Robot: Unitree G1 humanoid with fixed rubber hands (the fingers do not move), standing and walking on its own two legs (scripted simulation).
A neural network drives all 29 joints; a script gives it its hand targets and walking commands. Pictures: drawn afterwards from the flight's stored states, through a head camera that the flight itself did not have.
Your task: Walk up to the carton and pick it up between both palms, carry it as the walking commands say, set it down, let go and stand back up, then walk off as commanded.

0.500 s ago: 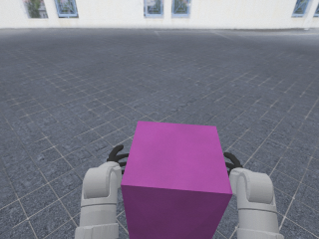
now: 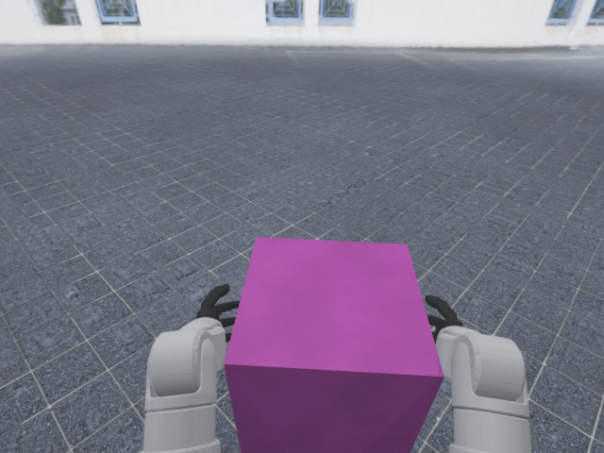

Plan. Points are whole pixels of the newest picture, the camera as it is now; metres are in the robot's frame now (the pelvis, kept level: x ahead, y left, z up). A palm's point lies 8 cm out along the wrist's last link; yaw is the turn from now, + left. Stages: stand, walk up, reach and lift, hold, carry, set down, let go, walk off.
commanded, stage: carry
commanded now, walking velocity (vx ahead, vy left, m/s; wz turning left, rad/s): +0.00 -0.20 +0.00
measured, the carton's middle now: (326, 356) +0.27 +0.00 +0.05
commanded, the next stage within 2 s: none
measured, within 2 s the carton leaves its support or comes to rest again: neither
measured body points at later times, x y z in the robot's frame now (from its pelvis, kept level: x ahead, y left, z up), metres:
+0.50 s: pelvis -0.02 -0.02 +0.00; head -0.05 -0.02 +0.45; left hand +0.26 +0.13 +0.08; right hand +0.25 -0.18 +0.07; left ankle +0.02 +0.08 -0.72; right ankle +0.00 -0.11 -0.72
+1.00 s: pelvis -0.03 -0.02 +0.00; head -0.04 -0.02 +0.45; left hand +0.25 +0.13 +0.08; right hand +0.24 -0.18 +0.07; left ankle +0.00 +0.08 -0.72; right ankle +0.00 -0.11 -0.72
